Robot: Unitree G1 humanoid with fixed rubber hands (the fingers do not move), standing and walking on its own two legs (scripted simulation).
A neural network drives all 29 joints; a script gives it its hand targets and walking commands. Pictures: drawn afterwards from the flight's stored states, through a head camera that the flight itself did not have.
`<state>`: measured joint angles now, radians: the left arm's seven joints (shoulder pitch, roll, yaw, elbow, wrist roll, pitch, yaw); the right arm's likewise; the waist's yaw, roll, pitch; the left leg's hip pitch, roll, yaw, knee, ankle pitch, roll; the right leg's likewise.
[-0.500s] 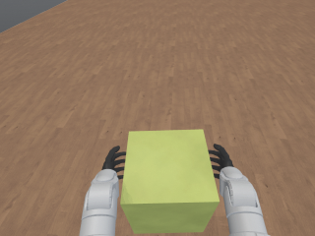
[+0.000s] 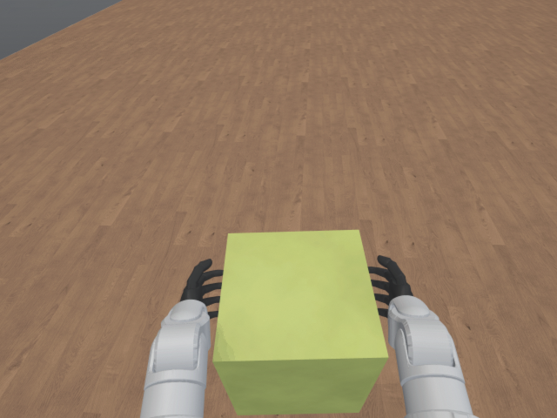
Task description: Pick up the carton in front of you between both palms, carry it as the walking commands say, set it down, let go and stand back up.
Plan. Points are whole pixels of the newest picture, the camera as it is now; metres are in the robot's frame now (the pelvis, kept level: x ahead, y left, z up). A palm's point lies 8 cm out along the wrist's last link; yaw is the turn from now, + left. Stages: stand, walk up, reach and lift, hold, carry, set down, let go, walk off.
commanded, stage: carry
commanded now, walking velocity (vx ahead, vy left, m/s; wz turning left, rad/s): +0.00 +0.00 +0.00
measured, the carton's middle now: (295, 326) +0.31 +0.00 -0.04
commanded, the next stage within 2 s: hold in 0.04 s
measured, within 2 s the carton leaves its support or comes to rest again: neither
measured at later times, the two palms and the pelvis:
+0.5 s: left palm (202, 310) +0.28 +0.13 +0.05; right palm (419, 327) +0.25 -0.16 +0.05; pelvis -0.02 +0.02 +0.01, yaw -6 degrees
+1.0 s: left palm (200, 293) +0.31 +0.14 +0.05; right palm (409, 313) +0.27 -0.15 +0.06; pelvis -0.01 +0.03 +0.01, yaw -8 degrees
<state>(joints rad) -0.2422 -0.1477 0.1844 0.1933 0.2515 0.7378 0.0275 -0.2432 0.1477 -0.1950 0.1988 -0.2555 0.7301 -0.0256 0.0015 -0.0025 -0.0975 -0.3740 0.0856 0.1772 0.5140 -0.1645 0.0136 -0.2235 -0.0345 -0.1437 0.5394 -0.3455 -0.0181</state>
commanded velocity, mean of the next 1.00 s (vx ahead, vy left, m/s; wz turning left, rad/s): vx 0.00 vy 0.00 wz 0.00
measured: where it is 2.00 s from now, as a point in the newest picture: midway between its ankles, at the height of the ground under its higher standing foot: outside the picture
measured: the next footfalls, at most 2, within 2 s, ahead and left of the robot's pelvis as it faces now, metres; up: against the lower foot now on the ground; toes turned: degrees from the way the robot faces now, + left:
none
